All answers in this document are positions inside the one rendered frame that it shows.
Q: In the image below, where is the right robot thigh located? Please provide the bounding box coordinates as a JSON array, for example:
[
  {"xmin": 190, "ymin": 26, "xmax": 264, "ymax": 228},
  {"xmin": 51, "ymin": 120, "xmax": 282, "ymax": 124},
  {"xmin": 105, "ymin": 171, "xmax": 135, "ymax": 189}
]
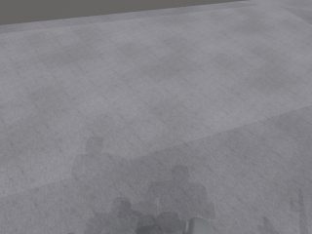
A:
[{"xmin": 184, "ymin": 217, "xmax": 215, "ymax": 234}]

